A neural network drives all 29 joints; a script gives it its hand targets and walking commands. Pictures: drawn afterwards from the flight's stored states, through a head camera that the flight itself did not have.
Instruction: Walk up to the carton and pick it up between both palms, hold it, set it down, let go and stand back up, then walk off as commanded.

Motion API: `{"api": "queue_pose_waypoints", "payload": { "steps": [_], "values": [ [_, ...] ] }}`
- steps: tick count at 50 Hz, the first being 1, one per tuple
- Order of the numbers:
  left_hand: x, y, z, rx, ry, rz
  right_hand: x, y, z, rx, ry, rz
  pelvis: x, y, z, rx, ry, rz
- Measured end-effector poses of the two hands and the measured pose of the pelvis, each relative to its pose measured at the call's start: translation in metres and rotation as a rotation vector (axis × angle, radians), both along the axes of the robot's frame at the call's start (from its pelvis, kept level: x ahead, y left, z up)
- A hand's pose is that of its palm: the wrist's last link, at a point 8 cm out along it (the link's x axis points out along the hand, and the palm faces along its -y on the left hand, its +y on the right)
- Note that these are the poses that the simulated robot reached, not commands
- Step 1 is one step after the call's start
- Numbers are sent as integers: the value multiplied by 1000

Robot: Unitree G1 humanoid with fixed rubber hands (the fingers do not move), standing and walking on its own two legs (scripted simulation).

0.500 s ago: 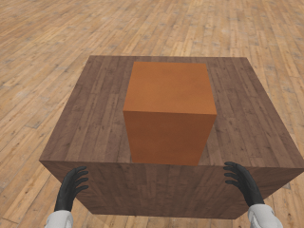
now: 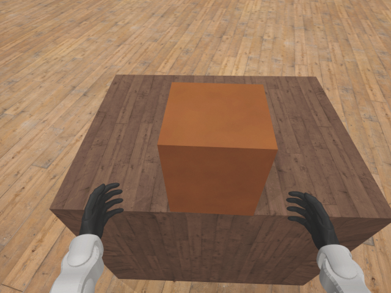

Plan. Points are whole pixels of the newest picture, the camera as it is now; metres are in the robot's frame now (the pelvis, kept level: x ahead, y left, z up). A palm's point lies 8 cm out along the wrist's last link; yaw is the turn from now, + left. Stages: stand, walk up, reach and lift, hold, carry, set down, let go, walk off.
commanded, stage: reach and lift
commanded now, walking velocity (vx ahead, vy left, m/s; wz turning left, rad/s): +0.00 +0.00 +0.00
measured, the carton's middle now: (214, 151) +0.43 -0.01 +0.05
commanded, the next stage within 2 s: none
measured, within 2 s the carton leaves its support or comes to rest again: neither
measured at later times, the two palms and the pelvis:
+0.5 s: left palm (104, 185) +0.30 +0.21 +0.09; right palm (314, 188) +0.30 -0.19 +0.08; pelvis +0.00 +0.00 +0.00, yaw +0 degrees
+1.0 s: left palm (100, 140) +0.35 +0.21 +0.15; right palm (303, 146) +0.37 -0.18 +0.13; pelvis +0.00 +0.00 +0.00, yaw +0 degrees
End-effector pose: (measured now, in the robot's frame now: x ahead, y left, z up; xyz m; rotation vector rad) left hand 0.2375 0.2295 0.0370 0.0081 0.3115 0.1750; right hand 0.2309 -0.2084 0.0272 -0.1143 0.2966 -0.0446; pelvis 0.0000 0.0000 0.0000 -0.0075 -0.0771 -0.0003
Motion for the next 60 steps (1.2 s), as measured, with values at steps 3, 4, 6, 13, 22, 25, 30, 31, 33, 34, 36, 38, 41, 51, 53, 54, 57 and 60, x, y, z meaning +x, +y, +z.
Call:
{"api": "queue_pose_waypoints", "payload": {
  "steps": [3,4,6,13,22,25,30,31,33,34,36,38,41,51,53,54,57,60],
  "values": [
    [9,-5,7,2,8,-22,3,-1,4,0,1,-12,1,0,0,1,2,-1],
    [12,-6,9,3,10,-27,4,-1,5,1,-1,-16,1,-1,0,1,2,-1],
    [17,-9,13,8,15,-36,9,-1,10,1,-10,-21,2,-1,0,2,3,-2],
    [32,-15,26,18,25,-61,30,3,27,11,-52,-30,2,-2,0,3,3,-2],
    [52,-19,44,29,28,-77,58,11,49,36,-84,-28,1,-1,0,3,3,-2],
    [59,-19,53,32,27,-77,66,13,57,47,-96,-27,1,-1,0,2,2,-2],
    [70,-18,69,33,15,-69,81,17,67,58,-94,-17,0,-1,0,2,0,-2],
    [72,-17,72,32,11,-68,84,17,69,57,-91,-16,-1,-1,0,2,0,-2],
    [76,-17,79,30,3,-67,89,18,72,61,-87,-13,-1,-1,0,2,-1,-2],
    [78,-18,82,30,-2,-68,92,18,74,62,-88,-12,-2,-1,0,2,-1,-2],
    [82,-19,89,30,-11,-72,97,19,78,62,-85,-10,-2,-1,0,2,-2,-2],
    [86,-21,97,30,-26,-77,103,20,81,60,-80,-9,-2,-1,0,2,-2,-2],
    [94,-22,106,31,-37,-78,113,23,86,64,-76,-5,-3,-1,0,2,-3,-2],
    [119,-15,119,52,-21,-60,142,29,101,74,-74,5,-1,-1,1,2,12,-2],
    [124,-14,123,58,-27,-61,148,30,105,73,-82,10,-1,-1,1,2,18,-2],
    [126,-14,125,60,-30,-61,151,31,108,73,-85,12,-1,-1,1,2,21,-2],
    [133,-14,129,62,-32,-62,159,31,113,72,-85,14,-1,-1,1,2,28,-2],
    [140,-13,133,61,-30,-61,167,31,117,69,-80,14,-1,0,1,1,39,-2]
  ]
}}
